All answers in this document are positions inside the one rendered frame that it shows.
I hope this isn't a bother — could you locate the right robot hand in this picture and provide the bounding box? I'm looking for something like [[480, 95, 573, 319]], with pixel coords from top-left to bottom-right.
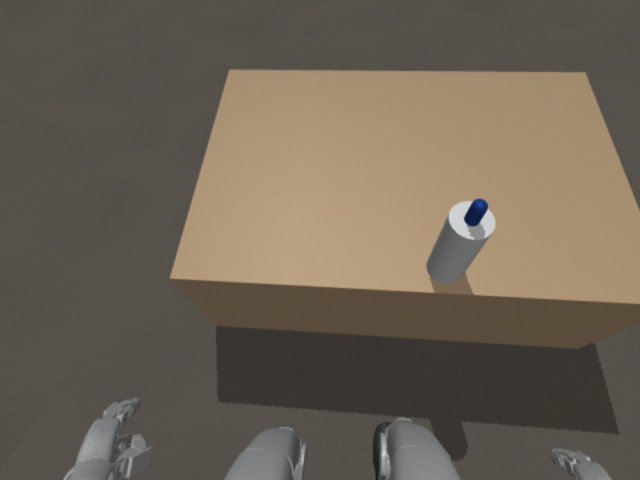
[[549, 448, 612, 480]]

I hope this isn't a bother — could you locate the left robot hand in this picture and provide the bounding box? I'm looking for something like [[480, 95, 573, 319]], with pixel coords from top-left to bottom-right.
[[75, 398, 152, 480]]

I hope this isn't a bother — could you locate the bottle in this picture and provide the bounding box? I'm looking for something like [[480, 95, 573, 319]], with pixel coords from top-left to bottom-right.
[[426, 199, 496, 284]]

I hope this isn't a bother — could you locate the right robot foot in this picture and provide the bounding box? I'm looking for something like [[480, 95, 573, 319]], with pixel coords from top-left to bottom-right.
[[373, 422, 391, 480]]

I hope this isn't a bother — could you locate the left robot arm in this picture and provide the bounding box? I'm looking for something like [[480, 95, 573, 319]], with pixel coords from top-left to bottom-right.
[[63, 458, 115, 480]]

